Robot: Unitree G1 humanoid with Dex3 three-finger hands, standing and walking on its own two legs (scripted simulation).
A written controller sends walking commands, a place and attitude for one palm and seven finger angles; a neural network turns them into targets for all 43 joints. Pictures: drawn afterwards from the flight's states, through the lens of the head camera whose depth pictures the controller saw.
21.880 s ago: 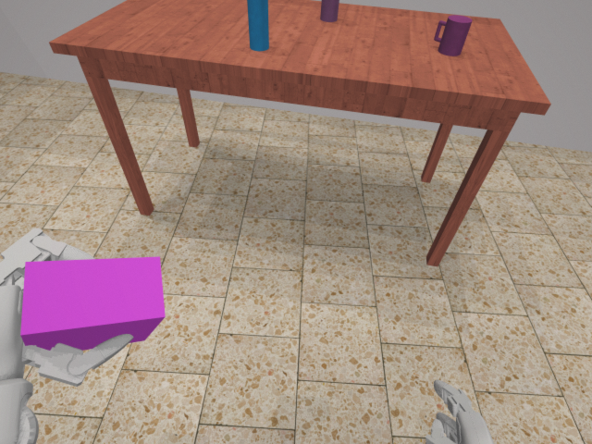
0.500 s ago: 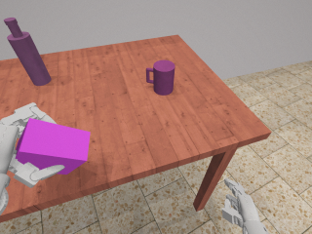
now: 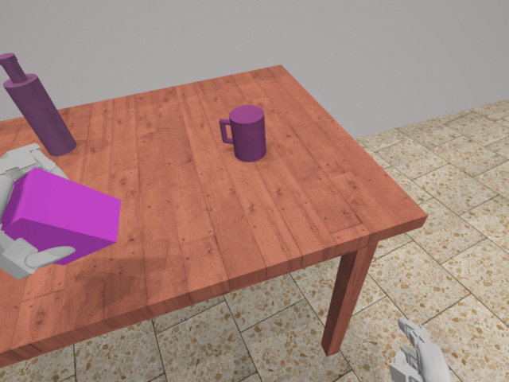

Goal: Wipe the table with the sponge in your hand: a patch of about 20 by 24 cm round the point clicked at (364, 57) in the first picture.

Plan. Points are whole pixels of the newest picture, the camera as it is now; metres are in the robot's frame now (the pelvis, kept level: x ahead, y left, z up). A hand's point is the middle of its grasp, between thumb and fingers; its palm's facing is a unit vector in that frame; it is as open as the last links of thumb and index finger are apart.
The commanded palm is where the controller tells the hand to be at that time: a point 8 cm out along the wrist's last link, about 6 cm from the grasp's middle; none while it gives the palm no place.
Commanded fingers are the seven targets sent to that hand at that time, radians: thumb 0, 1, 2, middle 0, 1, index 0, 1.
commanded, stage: turn the palm down, sponge in hand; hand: left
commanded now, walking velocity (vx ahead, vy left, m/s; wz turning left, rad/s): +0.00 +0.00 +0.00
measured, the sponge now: (64, 226) +0.24 +0.28 +0.19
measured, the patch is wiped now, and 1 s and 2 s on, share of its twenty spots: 0.00 0.00 0.00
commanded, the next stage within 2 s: move the sponge above the wiping area in 1.32 s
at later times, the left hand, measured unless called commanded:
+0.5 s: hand out of the picture +0.22 +0.36 +0.24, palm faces +0.38 -0.20 -0.90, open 10.1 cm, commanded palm +0.17 +0.33 +0.29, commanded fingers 0.00 0.10 1.30 -1.20 -1.60 -1.20 -1.60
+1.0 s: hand out of the picture +0.22 +0.34 +0.23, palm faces +0.30 -0.14 -0.94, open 10.1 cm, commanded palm +0.16 +0.32 +0.30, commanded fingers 0.00 0.10 1.30 -1.20 -1.60 -1.20 -1.60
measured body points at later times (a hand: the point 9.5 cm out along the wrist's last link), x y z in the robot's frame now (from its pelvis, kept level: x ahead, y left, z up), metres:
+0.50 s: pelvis -0.02 +0.05 +0.02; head -0.04 +0.00 +0.46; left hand +0.20 +0.36 +0.29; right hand +0.24 -0.14 -0.04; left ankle +0.02 +0.15 -0.72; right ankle +0.02 -0.05 -0.72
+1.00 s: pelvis -0.03 +0.04 +0.02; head -0.05 +0.00 +0.47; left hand +0.20 +0.34 +0.28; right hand +0.24 -0.13 -0.04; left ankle +0.02 +0.15 -0.72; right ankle +0.02 -0.05 -0.72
